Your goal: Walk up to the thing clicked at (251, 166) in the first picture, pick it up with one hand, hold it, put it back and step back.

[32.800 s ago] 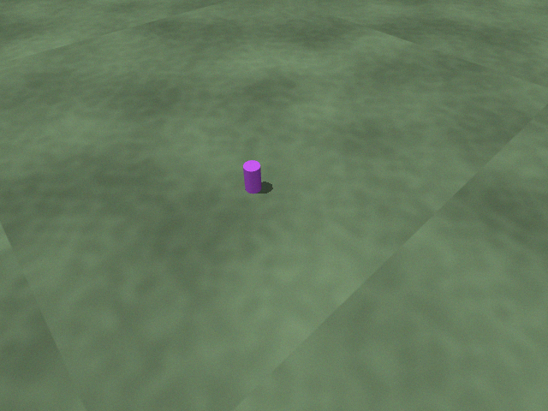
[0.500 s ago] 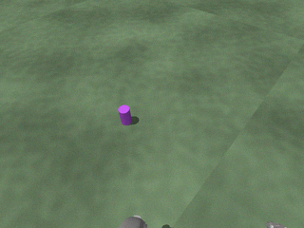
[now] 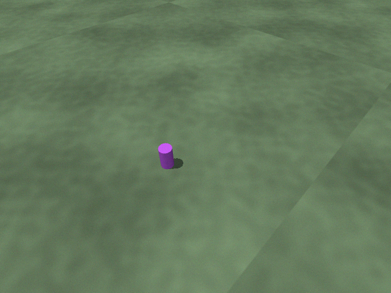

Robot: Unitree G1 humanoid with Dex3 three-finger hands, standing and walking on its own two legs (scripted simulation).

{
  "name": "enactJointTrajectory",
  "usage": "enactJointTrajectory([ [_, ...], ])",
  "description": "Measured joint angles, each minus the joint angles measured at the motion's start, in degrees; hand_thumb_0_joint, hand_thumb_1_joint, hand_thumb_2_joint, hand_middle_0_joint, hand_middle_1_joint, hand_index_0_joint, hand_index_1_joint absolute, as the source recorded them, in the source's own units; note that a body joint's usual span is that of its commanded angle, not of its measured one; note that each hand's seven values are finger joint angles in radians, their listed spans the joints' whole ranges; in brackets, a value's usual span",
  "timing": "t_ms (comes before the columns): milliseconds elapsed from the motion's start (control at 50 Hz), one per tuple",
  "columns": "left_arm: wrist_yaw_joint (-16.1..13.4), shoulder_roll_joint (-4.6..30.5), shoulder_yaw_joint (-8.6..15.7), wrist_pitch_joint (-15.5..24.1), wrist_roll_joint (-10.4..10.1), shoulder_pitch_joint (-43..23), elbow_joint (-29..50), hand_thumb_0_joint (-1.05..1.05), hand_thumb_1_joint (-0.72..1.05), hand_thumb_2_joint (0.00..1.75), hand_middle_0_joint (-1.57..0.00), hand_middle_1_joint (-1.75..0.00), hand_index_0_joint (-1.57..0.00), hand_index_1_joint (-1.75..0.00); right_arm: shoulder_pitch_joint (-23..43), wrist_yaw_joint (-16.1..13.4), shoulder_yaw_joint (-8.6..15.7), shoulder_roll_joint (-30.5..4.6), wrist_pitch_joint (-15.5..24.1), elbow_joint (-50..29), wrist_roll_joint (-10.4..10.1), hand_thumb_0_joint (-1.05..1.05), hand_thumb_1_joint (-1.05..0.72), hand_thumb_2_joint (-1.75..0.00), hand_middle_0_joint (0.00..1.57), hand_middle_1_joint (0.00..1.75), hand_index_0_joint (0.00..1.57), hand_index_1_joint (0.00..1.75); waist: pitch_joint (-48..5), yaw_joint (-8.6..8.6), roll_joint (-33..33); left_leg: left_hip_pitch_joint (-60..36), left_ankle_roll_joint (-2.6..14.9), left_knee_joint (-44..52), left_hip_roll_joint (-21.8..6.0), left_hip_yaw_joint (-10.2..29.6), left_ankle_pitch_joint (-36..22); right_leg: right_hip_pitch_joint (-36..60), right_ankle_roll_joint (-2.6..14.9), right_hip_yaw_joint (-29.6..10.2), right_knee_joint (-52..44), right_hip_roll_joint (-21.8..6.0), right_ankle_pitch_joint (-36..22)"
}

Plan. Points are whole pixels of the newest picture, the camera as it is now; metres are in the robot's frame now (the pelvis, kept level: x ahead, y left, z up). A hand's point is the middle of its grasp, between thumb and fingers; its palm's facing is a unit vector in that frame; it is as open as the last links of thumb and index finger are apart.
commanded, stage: step back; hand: left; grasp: from the side
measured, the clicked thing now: (166, 156) +1.06 +0.23 -0.69
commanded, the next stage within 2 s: stand in 0.52 s
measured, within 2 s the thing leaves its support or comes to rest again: neither
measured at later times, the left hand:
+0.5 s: hand out of the picture +0.14 +0.28 -0.15, palm faces +0.00 -0.94 -0.35, open 7.4 cm
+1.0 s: hand out of the picture +0.12 +0.28 -0.14, palm faces -0.05 -0.94 -0.33, open 7.4 cm
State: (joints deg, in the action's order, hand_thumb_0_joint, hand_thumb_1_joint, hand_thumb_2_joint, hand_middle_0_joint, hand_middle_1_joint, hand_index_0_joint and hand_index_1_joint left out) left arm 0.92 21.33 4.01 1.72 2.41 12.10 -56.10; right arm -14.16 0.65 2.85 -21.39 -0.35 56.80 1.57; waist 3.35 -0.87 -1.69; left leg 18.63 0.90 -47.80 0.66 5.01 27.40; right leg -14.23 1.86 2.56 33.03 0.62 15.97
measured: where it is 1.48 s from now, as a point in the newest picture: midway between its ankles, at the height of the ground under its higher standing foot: outside the picture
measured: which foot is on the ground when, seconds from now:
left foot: up 0.00-0.14, down 0.16-1.00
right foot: down 0.00-1.00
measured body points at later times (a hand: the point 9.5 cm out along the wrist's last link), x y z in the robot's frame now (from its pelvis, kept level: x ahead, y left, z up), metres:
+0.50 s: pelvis +0.05 +0.02 +0.01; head +0.07 +0.03 +0.46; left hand +0.14 +0.33 -0.12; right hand +0.18 -0.26 -0.11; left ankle +0.08 +0.15 -0.73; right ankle +0.03 -0.11 -0.73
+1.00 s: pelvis +0.04 +0.03 +0.02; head +0.05 +0.03 +0.47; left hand +0.13 +0.32 -0.11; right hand +0.11 -0.28 -0.11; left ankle +0.08 +0.15 -0.73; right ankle +0.03 -0.11 -0.73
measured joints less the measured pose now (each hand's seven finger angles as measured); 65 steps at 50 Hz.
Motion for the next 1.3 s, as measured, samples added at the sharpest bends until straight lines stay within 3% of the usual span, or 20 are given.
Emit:
enactJointTrajectory([
  [60, -0.16, -1.06, -0.50, 0.61, -0.19, -0.04, 0.34, 0.01, 0.90, 0.90, -0.21, -0.30, -0.21, -0.30, 0.45, 0.06, 0.17, -0.91, 0.71, 0.15, -0.11, 0.01, -0.91, -0.90, 0.21, 0.30, 0.20, 0.30, 0.39, -0.77, -0.27, 2.59, -0.14, -1.25, -0.16, -0.75, -1.53, 1.41, -0.45, 0.18, -1.49, -0.65, -0.14],
  [120, -0.13, -0.95, -1.06, 0.29, -0.39, -0.25, 0.06, 0.01, 0.90, 0.90, -0.21, -0.30, -0.21, -0.30, 1.15, 0.32, 0.36, -1.25, 1.15, 0.38, -0.03, 0.01, -0.91, -0.90, 0.21, 0.30, 0.20, 0.30, 0.61, -0.98, 0.23, 1.96, -0.52, 5.57, -1.61, -2.58, -4.00, 1.79, -1.23, 0.24, -1.01, -1.47, 0.76],
  [180, -0.29, -0.35, -1.63, -0.75, -0.89, -1.04, -0.25, 0.01, 0.90, 0.90, -0.21, -0.30, -0.21, -0.30, 2.23, 0.05, 0.56, -1.08, 1.54, 1.10, 0.13, 0.01, -0.91, -0.90, 0.20, 0.30, 0.20, 0.30, 1.20, -0.71, 1.36, -1.05, -1.03, 14.15, -1.61, -4.08, -14.15, 1.14, -2.23, 0.09, 2.54, -2.70, 3.42],
  [200, -0.42, -0.13, -1.78, -1.15, -1.21, -1.36, -0.49, 0.01, 0.90, 0.90, -0.21, -0.30, -0.21, -0.30, 2.89, -0.23, 0.48, -0.63, 1.56, 1.51, 0.25, 0.01, -0.91, -0.90, 0.20, 0.30, 0.20, 0.30, 1.46, -0.83, 2.26, -1.42, -1.21, 14.24, -1.10, -4.73, -14.90, 1.00, -2.53, -0.53, 3.43, -3.32, 4.06],
  [260, -0.65, 0.14, -2.20, -1.96, -1.89, -2.24, -1.51, 0.01, 0.90, 0.90, -0.21, -0.30, -0.21, -0.30, 4.62, -0.20, -0.49, 0.51, 1.51, 2.17, 0.16, 0.01, -0.91, -0.90, 0.20, 0.30, 0.20, 0.30, 1.08, -0.76, 2.84, -1.37, -1.11, 13.65, -1.42, -5.30, -13.14, 1.37, -1.78, -1.79, 2.45, -2.50, 4.50],
  [380, -0.80, 0.30, -2.57, -1.13, -2.05, -4.22, -3.51, 0.01, 0.90, 0.90, -0.21, -0.30, -0.21, -0.30, 8.86, -0.22, -2.10, 2.61, 1.58, 3.43, -0.63, 0.01, -0.91, -0.90, 0.21, 0.30, 0.20, 0.30, 1.01, -0.49, 2.61, -2.86, -1.46, 16.28, -2.49, -5.35, -13.39, 4.05, -2.82, -1.90, -3.36, -1.41, 1.75],
  [580, -1.17, -0.52, -3.19, -0.80, -2.19, -7.46, -5.71, 0.01, 0.90, 0.90, -0.21, -0.30, -0.21, -0.30, 13.74, -0.19, -2.37, 2.76, 1.63, 5.49, -1.34, 0.01, -0.91, -0.90, 0.21, 0.30, 0.21, 0.30, 0.93, -0.24, 1.69, -6.41, -1.27, 21.40, -2.25, -6.11, -15.28, 7.47, -3.19, -2.49, -8.75, -1.68, -0.52],
  [880, -0.75, -1.24, -4.00, -0.62, -1.81, -7.40, -8.22, 0.01, 0.90, 0.90, -0.21, -0.30, -0.21, -0.30, 11.03, 0.39, -2.15, 1.66, 1.15, 8.85, -1.31, 0.01, -0.91, -0.90, 0.21, 0.30, 0.20, 0.30, 0.19, 1.01, 2.14, -10.17, -1.20, 28.41, -1.79, -6.59, -19.41, 10.62, -3.43, -2.79, -14.77, -2.09, -4.26],
  [1300, -0.56, -0.89, -4.28, -1.05, -1.77, -4.71, -8.81, 0.01, 0.90, 0.90, -0.21, -0.30, -0.21, -0.30, 7.79, 0.52, -2.44, 1.67, 1.00, 10.12, -1.16, 0.01, -0.91, -0.90, 0.21, 0.30, 0.20, 0.30, -0.08, 1.42, 1.77, -9.15, -0.98, 28.82, -1.52, -6.52, -20.38, 9.30, -3.57, -2.74, -14.43, -2.34, -4.78],
])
